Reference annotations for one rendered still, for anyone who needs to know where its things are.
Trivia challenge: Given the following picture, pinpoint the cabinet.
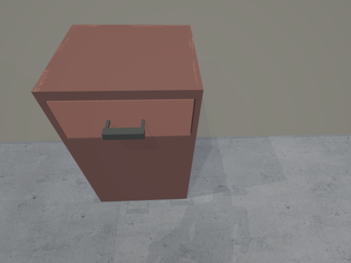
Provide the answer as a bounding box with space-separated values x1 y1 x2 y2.
31 25 203 202

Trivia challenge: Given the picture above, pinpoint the drawer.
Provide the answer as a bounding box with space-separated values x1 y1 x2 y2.
46 99 194 138

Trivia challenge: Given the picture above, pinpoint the handle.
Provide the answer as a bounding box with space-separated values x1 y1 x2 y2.
101 119 145 140

